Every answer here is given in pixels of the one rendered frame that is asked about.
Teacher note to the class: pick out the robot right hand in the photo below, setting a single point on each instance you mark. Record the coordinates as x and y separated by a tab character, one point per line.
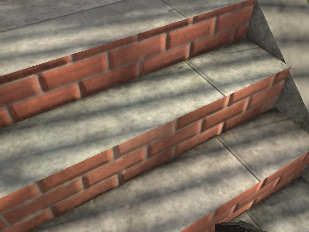
236	226

